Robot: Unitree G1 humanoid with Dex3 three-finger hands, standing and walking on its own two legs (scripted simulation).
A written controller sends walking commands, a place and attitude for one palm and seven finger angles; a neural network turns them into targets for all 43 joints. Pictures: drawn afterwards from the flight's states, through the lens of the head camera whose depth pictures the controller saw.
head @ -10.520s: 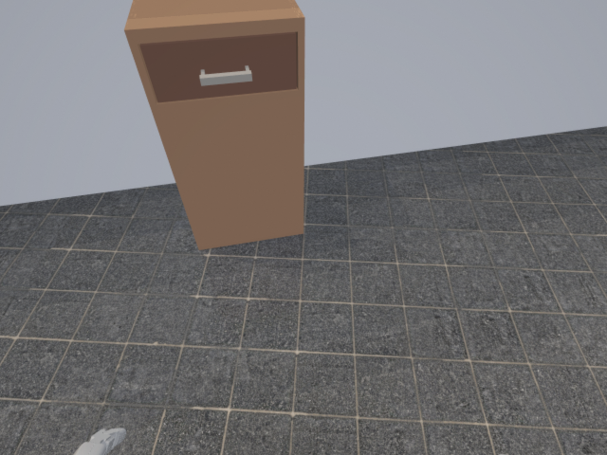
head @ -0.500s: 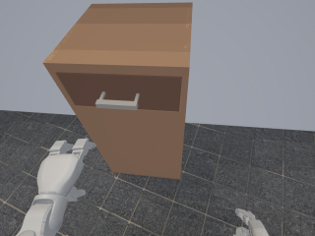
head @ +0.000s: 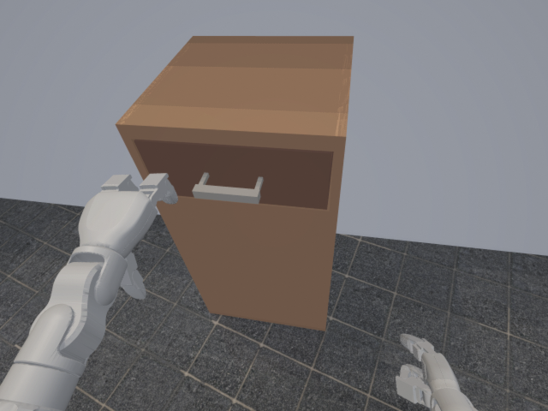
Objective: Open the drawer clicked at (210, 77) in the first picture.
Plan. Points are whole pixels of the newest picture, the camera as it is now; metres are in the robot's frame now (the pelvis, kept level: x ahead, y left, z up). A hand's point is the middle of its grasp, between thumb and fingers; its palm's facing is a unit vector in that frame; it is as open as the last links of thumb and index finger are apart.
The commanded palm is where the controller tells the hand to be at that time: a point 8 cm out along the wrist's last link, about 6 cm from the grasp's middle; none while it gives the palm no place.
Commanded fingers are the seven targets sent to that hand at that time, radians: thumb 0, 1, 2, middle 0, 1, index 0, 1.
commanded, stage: raise the hand with hooked fingers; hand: left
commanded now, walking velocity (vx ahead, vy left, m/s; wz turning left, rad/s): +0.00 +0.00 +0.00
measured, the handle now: (229, 186) +0.53 +0.18 +0.00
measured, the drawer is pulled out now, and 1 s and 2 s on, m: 0.00 0.00 0.00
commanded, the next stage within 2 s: move the hooked fingers above the handle in 0.42 s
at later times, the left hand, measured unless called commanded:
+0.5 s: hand (126, 243) +0.29 +0.25 +0.12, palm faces +0.11 -0.07 -0.99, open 13.8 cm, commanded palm +0.26 +0.25 +0.17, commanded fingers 0.00 -0.50 0.30 -0.30 -1.20 -0.30 -1.20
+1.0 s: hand (160, 224) +0.34 +0.23 +0.09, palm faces +0.00 -0.04 -1.00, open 13.8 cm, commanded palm +0.32 +0.23 +0.15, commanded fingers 0.00 -0.50 0.30 -0.30 -1.20 -0.30 -1.20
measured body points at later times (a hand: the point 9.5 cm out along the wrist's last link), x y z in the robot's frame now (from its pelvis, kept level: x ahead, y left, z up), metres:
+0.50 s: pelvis -0.02 +0.01 +0.00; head +0.00 -0.03 +0.45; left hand +0.28 +0.25 +0.17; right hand +0.15 -0.22 -0.12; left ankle -0.03 +0.10 -0.74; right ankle +0.01 -0.11 -0.74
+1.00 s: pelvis -0.02 +0.00 +0.00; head +0.01 -0.04 +0.45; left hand +0.34 +0.23 +0.15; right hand +0.14 -0.24 -0.13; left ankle -0.03 +0.10 -0.74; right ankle +0.01 -0.11 -0.74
